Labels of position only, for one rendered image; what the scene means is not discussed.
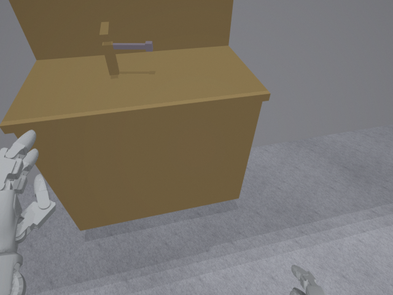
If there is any left robot hand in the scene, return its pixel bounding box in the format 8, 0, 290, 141
0, 130, 56, 253

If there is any counter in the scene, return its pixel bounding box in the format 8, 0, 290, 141
0, 0, 271, 231

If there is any robot left forearm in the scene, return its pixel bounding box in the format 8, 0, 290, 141
0, 252, 26, 295

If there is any tap lever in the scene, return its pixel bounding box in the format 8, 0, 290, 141
113, 41, 153, 52

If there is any right robot hand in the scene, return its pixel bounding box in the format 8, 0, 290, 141
290, 265, 326, 295

